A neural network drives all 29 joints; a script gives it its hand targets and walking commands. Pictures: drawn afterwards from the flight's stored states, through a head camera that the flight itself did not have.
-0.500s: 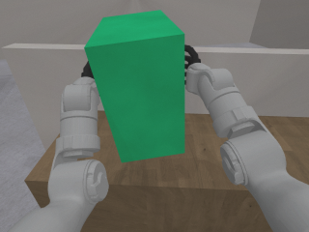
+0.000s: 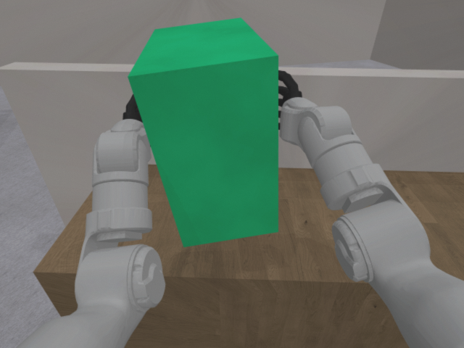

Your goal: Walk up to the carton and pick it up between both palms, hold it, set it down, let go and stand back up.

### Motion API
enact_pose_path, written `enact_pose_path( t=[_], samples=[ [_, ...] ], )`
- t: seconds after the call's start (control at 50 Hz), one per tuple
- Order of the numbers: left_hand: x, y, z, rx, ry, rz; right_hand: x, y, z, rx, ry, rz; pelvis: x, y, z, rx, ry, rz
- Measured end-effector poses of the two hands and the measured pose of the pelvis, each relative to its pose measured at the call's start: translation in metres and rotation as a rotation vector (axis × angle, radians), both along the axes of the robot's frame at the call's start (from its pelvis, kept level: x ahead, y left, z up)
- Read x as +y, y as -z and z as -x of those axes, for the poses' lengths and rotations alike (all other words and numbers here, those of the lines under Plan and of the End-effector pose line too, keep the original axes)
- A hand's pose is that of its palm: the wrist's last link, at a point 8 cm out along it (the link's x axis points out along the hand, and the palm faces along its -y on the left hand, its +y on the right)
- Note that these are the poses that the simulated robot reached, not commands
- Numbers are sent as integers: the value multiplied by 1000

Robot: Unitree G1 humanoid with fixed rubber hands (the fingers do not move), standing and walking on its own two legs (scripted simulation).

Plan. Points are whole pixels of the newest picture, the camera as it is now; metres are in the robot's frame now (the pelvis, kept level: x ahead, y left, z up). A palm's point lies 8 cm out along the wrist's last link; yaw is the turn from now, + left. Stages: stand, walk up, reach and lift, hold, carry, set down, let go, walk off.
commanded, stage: hold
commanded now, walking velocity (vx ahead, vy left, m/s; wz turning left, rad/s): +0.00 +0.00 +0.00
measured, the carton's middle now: (213, 126) +0.41 +0.02 +0.27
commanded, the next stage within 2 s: none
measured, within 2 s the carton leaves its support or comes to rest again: neither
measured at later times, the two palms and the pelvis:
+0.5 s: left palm (133, 129) +0.36 +0.15 +0.29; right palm (293, 107) +0.36 -0.11 +0.32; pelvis -0.01 +0.00 +0.00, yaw +0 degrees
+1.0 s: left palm (132, 130) +0.37 +0.15 +0.28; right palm (289, 110) +0.37 -0.10 +0.31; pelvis +0.00 +0.00 +0.00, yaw +0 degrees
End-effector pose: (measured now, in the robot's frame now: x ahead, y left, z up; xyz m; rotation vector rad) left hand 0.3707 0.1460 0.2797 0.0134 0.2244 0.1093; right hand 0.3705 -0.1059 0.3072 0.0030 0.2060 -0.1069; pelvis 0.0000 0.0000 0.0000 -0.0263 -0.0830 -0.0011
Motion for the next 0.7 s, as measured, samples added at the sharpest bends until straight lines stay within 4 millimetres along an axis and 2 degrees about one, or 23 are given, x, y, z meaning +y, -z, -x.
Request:
enact_pose_path(
  t=[0.44,0.7],
  samples=[
    [0,-9,7,-18,2,-3,1,-11,8,-12,3,-3,0,0,5,4,-2,-1],
    [-1,-7,4,-3,4,3,0,-10,6,5,4,8,-2,0,5,14,-7,0]
  ],
)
